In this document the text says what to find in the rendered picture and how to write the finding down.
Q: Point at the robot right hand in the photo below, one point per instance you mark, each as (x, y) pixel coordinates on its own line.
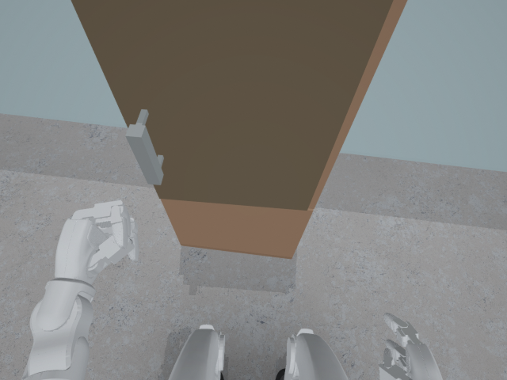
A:
(414, 363)

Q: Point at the robot thigh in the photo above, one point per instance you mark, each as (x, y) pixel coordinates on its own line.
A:
(310, 358)
(201, 357)

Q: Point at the robot left thigh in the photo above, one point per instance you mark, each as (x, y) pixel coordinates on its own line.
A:
(201, 357)

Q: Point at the robot right thigh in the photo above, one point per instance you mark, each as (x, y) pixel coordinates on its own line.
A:
(310, 358)

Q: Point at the robot left forearm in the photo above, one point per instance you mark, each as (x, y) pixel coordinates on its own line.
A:
(60, 324)

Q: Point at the cupboard door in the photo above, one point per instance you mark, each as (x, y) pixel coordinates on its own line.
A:
(245, 98)

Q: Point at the robot left hand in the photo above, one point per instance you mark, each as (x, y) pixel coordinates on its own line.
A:
(76, 256)

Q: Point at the handle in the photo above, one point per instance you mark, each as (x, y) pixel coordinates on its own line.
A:
(142, 147)

